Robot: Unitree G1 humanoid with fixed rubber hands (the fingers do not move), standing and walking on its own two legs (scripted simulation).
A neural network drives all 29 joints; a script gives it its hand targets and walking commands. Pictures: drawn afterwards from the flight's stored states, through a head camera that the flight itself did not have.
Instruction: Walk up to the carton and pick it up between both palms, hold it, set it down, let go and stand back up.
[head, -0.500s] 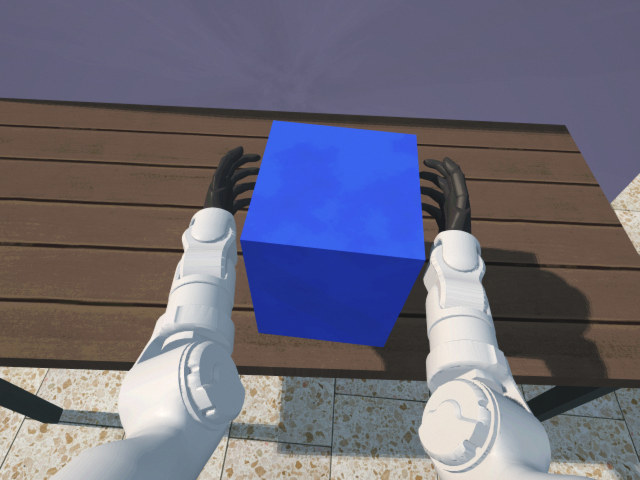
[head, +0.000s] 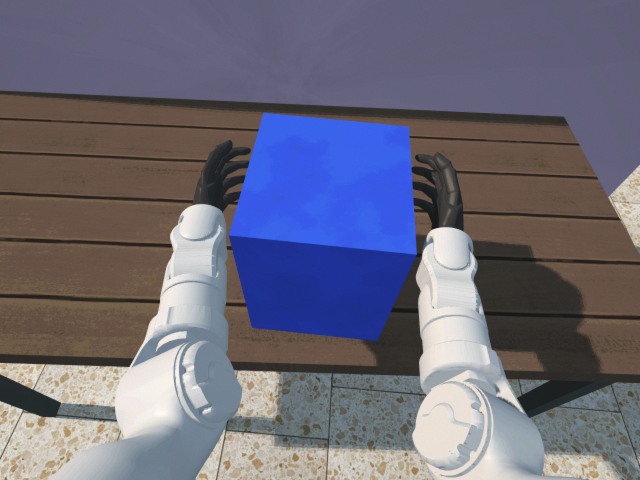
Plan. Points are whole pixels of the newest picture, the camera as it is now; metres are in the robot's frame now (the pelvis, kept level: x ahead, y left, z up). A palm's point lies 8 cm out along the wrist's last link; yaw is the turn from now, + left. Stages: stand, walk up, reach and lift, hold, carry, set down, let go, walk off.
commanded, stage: set down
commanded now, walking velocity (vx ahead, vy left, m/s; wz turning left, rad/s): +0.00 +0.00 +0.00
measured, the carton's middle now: (324, 234) +0.46 -0.01 +0.00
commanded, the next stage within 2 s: none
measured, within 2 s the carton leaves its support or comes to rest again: neither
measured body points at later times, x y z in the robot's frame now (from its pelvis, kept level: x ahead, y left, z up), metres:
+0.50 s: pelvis +0.00 +0.00 +0.00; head +0.07 +0.03 +0.44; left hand +0.47 +0.14 +0.08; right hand +0.42 -0.15 +0.08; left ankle -0.01 +0.10 -0.75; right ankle -0.02 -0.11 -0.75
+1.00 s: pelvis -0.02 +0.00 -0.02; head +0.06 +0.04 +0.42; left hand +0.48 +0.16 +0.07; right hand +0.43 -0.19 +0.08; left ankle -0.01 +0.10 -0.75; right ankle -0.02 -0.11 -0.75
